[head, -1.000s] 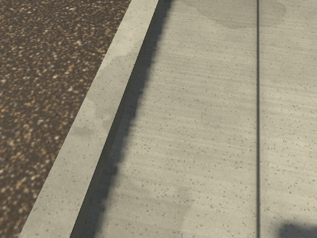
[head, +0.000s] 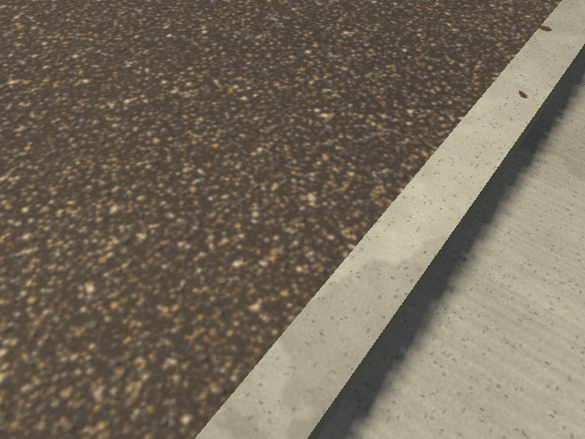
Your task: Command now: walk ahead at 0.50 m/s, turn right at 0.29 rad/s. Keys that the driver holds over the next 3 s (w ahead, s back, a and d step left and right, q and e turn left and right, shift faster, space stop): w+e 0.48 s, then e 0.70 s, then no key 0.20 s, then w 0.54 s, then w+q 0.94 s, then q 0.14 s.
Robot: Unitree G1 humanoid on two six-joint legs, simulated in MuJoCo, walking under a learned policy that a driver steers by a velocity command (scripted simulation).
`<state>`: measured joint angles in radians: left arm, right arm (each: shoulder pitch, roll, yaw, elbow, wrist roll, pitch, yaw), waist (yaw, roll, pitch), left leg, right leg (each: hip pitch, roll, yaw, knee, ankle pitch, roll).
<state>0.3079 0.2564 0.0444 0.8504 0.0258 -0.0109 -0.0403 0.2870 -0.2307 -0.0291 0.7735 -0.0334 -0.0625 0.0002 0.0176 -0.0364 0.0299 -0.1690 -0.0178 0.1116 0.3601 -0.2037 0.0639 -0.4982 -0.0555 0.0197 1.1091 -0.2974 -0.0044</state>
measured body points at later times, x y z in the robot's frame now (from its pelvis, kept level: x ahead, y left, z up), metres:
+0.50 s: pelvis +0.23 -0.11 -0.01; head +0.26 -0.12 +0.43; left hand +0.42 +0.13 -0.13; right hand +0.27 -0.38 -0.13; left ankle +0.19 +0.05 -0.60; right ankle +0.26 -0.15 -0.75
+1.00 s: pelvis +0.40 -0.17 +0.05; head +0.40 -0.21 +0.50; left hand +0.73 -0.07 +0.00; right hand +0.39 -0.47 -0.04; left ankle +0.54 -0.07 -0.63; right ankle +0.31 -0.25 -0.59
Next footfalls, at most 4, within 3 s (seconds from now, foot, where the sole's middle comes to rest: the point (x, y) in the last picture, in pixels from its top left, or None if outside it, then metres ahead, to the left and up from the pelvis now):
0.34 right None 0.30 -0.16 -0.78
0.80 left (340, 380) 0.58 -0.09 -0.66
1.18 right None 0.41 -0.37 -0.78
1.60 left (391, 412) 0.56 -0.22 -0.78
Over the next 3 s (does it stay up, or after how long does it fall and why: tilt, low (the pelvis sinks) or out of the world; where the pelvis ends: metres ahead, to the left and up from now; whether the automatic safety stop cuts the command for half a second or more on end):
stays up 0.98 -0.79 -0.03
